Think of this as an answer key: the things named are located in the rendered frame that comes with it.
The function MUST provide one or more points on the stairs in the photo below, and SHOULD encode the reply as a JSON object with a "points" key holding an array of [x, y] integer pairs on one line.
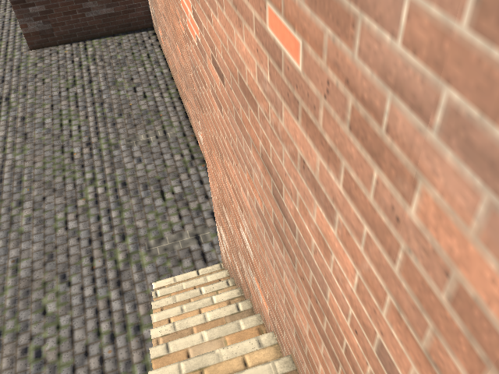
{"points": [[203, 325]]}

